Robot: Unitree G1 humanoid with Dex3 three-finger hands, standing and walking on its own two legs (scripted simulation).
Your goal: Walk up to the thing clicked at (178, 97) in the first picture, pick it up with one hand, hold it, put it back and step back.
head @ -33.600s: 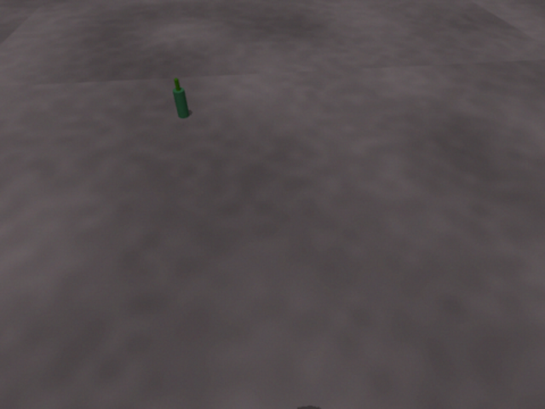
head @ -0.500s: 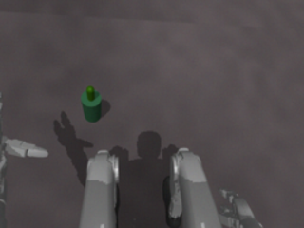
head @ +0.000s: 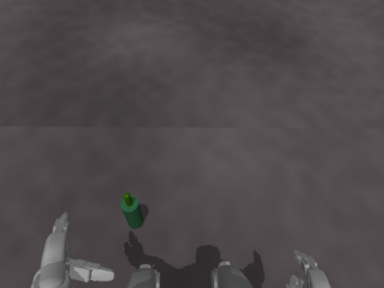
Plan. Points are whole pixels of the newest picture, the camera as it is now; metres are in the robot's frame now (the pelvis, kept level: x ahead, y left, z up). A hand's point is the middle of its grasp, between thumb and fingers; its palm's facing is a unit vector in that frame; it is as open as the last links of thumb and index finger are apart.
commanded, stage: home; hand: left
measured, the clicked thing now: (131, 209) +0.48 +0.22 -0.53
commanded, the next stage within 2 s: stand in 1.88 s
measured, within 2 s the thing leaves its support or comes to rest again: rests again in 0.24 s
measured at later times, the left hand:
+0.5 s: hand (85, 282) +0.17 +0.18 -0.01, palm faces +0.12 -0.95 -0.29, open 17.1 cm
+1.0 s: hand (86, 272) +0.19 +0.18 -0.01, palm faces +0.11 -0.95 -0.29, open 17.4 cm
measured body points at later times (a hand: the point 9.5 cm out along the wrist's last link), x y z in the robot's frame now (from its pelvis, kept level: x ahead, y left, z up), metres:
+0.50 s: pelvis +0.01 +0.00 +0.05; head +0.04 +0.00 +0.50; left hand +0.16 +0.23 +0.01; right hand +0.20 -0.24 -0.01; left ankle +0.02 +0.13 -0.63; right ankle +0.03 -0.12 -0.63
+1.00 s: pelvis +0.02 +0.00 +0.05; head +0.05 +0.00 +0.50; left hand +0.18 +0.23 +0.01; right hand +0.18 -0.24 -0.02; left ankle +0.02 +0.13 -0.63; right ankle +0.03 -0.12 -0.63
